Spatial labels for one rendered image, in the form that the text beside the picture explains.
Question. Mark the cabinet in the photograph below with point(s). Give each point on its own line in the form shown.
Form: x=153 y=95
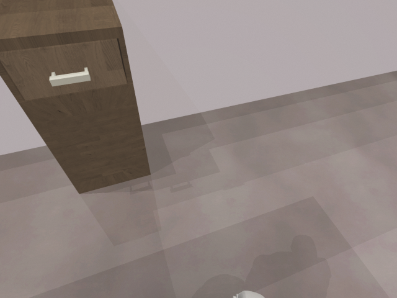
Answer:
x=95 y=135

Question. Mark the drawer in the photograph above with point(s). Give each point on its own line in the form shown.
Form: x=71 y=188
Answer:
x=30 y=69

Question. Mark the handle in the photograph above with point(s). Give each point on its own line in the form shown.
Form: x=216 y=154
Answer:
x=69 y=78

